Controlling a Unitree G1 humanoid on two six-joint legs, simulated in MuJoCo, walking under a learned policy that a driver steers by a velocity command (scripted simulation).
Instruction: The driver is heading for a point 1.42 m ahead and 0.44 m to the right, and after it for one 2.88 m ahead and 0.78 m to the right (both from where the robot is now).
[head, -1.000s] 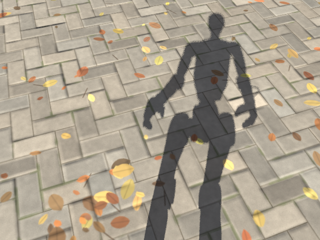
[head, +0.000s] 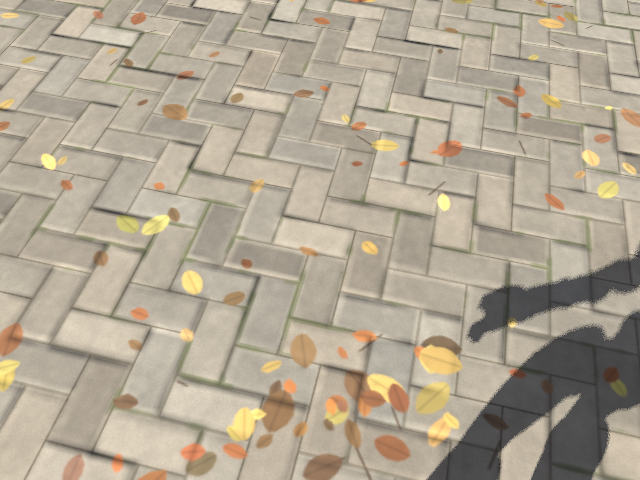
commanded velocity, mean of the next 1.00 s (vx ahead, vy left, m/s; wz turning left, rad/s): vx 0.33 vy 0.00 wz -0.39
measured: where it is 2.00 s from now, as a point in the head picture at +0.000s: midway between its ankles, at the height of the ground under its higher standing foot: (481, 309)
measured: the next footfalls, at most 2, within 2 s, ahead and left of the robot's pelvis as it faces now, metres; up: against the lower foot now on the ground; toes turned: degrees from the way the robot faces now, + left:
right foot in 0.08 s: +0.06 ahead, -0.15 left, +0.00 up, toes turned +1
right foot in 0.68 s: +0.30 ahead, -0.25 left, +0.00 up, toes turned -20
